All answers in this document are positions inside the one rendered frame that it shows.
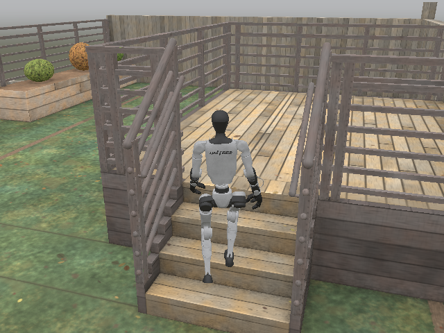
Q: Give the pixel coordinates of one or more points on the robot right foot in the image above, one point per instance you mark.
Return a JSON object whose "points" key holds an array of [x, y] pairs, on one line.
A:
{"points": [[228, 260]]}

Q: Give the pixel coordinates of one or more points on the robot right upper arm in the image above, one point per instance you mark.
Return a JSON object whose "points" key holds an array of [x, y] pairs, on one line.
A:
{"points": [[246, 157]]}

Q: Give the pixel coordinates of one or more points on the robot left foot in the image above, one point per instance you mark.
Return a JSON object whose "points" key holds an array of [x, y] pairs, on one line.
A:
{"points": [[207, 279]]}

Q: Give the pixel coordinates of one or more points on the robot right forearm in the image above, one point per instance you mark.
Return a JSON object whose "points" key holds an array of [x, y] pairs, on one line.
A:
{"points": [[254, 185]]}

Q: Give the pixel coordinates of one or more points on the robot foot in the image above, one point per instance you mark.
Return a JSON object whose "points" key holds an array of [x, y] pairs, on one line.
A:
{"points": [[207, 279], [228, 260]]}

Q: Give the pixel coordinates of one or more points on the robot left upper arm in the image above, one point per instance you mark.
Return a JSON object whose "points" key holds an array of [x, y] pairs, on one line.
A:
{"points": [[199, 147]]}

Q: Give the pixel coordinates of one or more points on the left robot hand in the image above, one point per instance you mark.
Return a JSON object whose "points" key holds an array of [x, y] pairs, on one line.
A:
{"points": [[192, 188]]}

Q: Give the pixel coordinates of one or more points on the robot left forearm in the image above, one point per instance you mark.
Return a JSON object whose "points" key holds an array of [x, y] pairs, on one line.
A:
{"points": [[193, 181]]}

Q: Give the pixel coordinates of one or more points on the right robot hand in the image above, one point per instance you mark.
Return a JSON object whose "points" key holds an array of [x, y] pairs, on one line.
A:
{"points": [[257, 198]]}

